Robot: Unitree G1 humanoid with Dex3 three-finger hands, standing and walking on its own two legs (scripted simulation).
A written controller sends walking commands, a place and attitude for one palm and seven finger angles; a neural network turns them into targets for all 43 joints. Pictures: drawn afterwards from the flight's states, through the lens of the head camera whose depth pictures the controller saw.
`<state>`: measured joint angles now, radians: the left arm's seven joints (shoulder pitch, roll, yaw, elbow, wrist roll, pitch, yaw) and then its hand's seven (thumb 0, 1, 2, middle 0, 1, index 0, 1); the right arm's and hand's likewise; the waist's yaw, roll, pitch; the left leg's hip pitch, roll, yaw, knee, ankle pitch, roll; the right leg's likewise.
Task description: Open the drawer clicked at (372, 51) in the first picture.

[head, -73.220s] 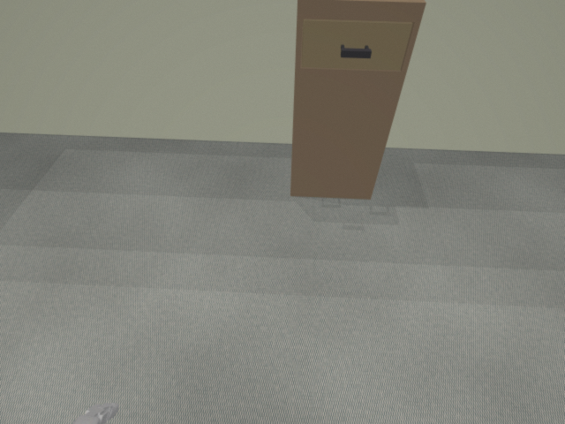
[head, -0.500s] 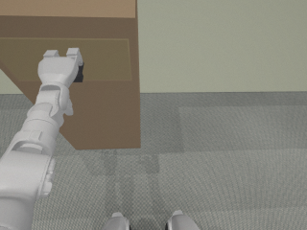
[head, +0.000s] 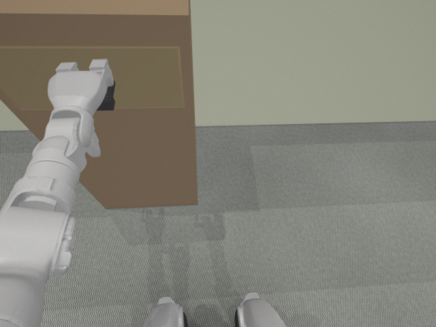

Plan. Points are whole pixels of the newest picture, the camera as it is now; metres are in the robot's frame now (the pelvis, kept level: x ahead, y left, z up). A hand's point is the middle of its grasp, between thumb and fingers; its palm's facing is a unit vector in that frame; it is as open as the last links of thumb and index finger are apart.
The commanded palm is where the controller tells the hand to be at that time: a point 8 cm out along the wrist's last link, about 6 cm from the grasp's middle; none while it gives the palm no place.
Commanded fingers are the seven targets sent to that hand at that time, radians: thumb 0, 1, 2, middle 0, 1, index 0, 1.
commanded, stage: lift the fingers back up to retry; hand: left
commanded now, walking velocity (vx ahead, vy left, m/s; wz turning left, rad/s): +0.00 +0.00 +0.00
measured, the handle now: (88, 93) +0.56 +0.23 +0.04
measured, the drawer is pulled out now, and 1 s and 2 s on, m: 0.00 0.00 0.00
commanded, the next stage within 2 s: re-aim the fingers above the handle in 0.62 s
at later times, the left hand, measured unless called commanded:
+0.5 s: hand (79, 89) +0.52 +0.22 +0.10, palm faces -0.03 -0.02 -1.00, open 13.8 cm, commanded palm +0.50 +0.21 +0.16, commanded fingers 0.00 -0.50 0.30 -0.30 -1.20 -0.30 -1.20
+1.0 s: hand (73, 96) +0.50 +0.22 +0.10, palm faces -0.06 +0.00 -1.00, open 13.9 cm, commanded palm +0.50 +0.21 +0.16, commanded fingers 0.00 -0.50 0.30 -0.30 -1.20 -0.30 -1.20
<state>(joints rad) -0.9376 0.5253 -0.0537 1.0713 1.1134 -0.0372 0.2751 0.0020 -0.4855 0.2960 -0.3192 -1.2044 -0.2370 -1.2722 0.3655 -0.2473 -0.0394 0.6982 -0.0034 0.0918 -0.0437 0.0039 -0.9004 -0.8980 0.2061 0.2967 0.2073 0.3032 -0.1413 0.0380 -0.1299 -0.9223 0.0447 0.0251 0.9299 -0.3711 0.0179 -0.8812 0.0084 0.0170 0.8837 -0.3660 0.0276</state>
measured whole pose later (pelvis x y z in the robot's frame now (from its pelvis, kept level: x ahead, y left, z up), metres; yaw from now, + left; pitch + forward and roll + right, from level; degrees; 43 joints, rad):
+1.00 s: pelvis +0.04 -0.02 +0.03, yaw +2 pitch +14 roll -1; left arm -0.78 0.52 -0.08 0.91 1.05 -0.05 0.15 0.00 -0.49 0.30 -0.32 -1.20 -0.31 -1.20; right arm 0.30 -0.26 -0.07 0.70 0.01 0.12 -0.03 0.00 -0.90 -0.90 0.21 0.30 0.21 0.30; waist -0.07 0.04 -0.11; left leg -0.63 0.04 0.01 0.73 -0.35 -0.01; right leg -0.59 0.01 -0.01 0.70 -0.36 0.00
